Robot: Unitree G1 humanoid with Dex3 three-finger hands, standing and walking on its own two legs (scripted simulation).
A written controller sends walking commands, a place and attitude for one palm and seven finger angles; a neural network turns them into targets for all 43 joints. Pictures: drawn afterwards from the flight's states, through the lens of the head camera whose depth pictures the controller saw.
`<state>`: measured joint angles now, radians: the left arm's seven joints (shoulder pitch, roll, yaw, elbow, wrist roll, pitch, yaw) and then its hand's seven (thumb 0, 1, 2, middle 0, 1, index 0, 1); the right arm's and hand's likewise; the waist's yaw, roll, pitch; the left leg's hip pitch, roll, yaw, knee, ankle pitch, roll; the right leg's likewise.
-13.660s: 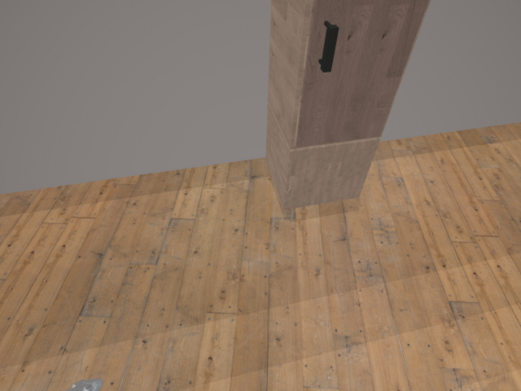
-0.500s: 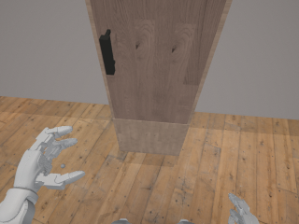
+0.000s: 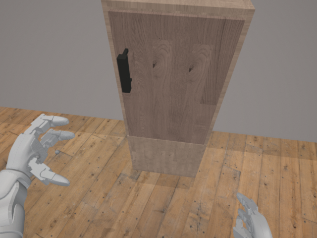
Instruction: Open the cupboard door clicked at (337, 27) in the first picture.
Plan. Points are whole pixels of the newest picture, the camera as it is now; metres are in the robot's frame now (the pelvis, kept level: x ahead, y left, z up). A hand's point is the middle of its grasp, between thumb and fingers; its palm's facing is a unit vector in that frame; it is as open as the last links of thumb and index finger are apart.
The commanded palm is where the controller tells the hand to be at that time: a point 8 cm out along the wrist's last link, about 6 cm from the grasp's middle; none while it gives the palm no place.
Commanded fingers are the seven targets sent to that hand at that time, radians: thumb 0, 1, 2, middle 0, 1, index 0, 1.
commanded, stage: raise the hand with hooked fingers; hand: left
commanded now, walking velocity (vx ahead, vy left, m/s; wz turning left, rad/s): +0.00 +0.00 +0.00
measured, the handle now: (126, 70) +0.60 +0.16 +0.10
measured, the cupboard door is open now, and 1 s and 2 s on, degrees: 0 0 0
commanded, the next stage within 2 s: move the hooked fingers beside the handle in 0.68 s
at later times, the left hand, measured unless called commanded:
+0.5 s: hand (61, 137) +0.30 +0.25 +0.12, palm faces -0.03 -1.00 -0.03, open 14.0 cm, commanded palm +0.27 +0.30 +0.12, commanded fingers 0.00 -0.50 0.30 -0.30 -1.20 -0.30 -1.20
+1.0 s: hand (64, 130) +0.32 +0.25 +0.12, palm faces -0.04 -1.00 -0.02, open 14.0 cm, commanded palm +0.30 +0.30 +0.12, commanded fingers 0.00 -0.50 0.30 -0.30 -1.20 -0.30 -1.20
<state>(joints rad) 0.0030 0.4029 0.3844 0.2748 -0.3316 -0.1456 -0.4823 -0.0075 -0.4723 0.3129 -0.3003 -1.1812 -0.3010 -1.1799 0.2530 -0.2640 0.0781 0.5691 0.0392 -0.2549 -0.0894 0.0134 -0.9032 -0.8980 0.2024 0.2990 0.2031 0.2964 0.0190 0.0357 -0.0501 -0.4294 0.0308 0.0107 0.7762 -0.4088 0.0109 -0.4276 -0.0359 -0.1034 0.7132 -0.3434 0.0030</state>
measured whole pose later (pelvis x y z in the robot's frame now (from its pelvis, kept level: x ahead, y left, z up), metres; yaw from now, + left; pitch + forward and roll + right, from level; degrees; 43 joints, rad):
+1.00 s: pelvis -0.01 -0.01 +0.01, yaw +0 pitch +3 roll -1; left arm -0.26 0.44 0.40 0.53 -0.31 -0.14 -0.52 -0.01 -0.51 0.30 -0.30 -1.20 -0.30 -1.20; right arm 0.27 -0.29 0.07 0.59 0.05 -0.22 -0.11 0.01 -0.90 -0.90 0.20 0.30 0.20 0.30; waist 0.01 0.03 -0.03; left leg -0.40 0.03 0.02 0.71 -0.36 0.00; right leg -0.41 -0.03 -0.10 0.67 -0.31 -0.01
